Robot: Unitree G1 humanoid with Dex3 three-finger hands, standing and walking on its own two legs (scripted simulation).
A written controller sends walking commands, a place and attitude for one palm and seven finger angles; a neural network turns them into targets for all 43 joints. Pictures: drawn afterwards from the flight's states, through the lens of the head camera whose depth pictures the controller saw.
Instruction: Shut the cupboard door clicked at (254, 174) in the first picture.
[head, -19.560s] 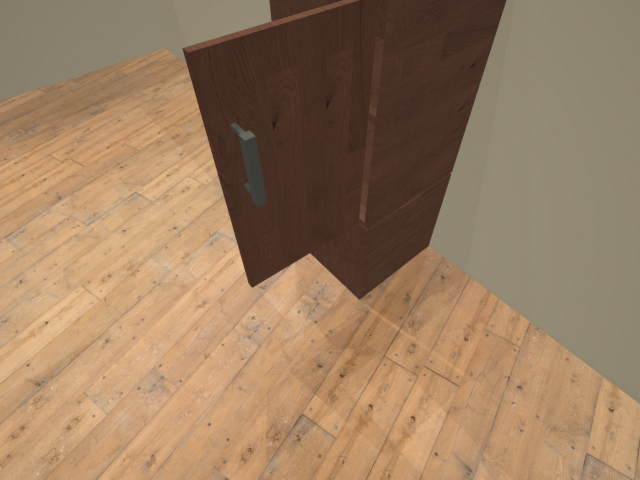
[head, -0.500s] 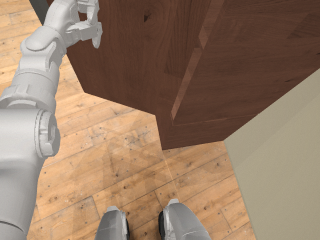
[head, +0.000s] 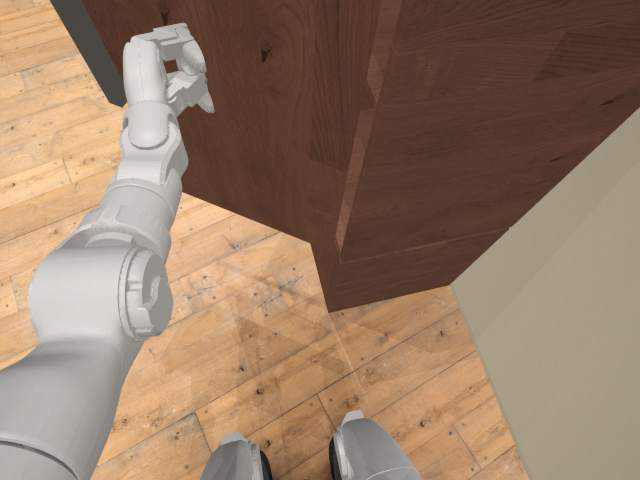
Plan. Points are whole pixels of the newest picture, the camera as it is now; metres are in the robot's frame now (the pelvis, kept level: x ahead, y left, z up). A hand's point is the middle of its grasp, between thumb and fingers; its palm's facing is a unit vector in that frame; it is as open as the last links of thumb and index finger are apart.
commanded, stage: pull the fist back off the door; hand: left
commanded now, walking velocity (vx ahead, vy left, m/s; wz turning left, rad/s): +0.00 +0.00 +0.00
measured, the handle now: (104, 42) +0.65 +0.16 +0.11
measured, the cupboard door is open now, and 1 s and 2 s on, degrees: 53 53 53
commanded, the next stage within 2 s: draw the hand back to the body in 0.46 s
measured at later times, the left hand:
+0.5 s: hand (204, 137) +0.49 +0.05 +0.11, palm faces +0.00 -1.00 -0.03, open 3.1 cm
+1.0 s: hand (120, 196) +0.39 +0.12 +0.15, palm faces +0.02 -1.00 -0.03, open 3.1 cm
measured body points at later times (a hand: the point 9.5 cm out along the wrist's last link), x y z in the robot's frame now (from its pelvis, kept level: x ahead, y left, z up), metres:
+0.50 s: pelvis +0.03 -0.01 +0.03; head +0.11 -0.02 +0.47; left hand +0.48 +0.10 +0.11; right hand +0.10 -0.27 -0.10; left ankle +0.02 +0.11 -0.67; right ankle +0.01 -0.11 -0.67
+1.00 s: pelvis +0.02 -0.01 +0.05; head +0.04 -0.04 +0.50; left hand +0.39 +0.17 +0.16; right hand +0.11 -0.27 -0.08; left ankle +0.02 +0.11 -0.67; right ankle +0.01 -0.11 -0.67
